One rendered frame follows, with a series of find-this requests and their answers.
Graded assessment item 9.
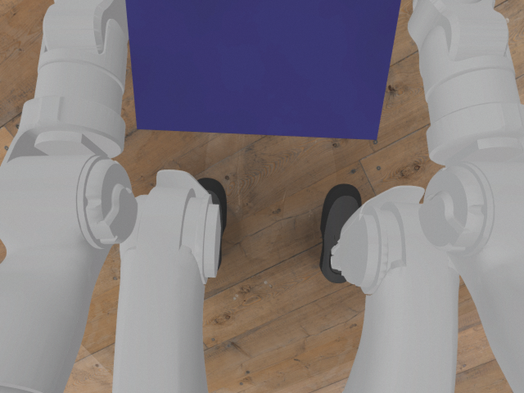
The left robot forearm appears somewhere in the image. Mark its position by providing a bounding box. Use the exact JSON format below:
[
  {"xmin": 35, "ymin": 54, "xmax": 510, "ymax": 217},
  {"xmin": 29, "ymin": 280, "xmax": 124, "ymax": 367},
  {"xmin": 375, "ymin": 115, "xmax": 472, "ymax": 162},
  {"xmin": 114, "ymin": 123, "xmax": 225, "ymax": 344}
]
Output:
[{"xmin": 0, "ymin": 0, "xmax": 129, "ymax": 170}]

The carton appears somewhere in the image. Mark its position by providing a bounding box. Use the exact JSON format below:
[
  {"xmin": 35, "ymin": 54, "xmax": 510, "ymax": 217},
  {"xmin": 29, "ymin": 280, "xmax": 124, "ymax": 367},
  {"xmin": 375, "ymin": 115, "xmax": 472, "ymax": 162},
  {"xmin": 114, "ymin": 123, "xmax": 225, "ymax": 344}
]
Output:
[{"xmin": 125, "ymin": 0, "xmax": 401, "ymax": 140}]

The right robot shin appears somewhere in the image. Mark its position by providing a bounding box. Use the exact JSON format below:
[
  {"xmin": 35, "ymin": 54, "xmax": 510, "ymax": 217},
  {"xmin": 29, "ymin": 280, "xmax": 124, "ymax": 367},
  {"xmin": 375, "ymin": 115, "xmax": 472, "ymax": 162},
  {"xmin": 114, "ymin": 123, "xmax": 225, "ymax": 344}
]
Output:
[{"xmin": 331, "ymin": 186, "xmax": 460, "ymax": 284}]

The right robot upper arm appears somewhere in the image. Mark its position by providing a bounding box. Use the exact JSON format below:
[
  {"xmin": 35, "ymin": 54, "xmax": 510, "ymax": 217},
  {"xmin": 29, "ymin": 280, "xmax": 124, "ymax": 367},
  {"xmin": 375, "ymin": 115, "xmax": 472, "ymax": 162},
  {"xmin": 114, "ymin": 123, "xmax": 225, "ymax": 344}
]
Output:
[{"xmin": 418, "ymin": 161, "xmax": 524, "ymax": 393}]

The right robot forearm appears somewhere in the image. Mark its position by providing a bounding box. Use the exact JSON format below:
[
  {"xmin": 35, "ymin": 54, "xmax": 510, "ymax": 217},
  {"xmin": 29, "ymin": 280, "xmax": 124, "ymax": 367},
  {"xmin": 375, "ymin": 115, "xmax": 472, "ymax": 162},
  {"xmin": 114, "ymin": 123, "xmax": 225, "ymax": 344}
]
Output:
[{"xmin": 408, "ymin": 0, "xmax": 524, "ymax": 167}]

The left robot upper arm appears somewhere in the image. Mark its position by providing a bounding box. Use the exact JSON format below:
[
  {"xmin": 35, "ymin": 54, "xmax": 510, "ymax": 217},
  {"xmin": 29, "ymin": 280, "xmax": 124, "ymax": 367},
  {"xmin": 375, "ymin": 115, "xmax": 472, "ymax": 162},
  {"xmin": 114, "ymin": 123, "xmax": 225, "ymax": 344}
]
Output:
[{"xmin": 0, "ymin": 155, "xmax": 138, "ymax": 393}]

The robot left thigh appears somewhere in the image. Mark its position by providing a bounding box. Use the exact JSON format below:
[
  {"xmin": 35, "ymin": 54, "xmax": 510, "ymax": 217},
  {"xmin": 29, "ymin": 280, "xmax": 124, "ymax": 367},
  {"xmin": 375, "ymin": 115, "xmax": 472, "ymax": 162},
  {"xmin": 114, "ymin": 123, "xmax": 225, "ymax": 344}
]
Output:
[{"xmin": 112, "ymin": 187, "xmax": 221, "ymax": 393}]

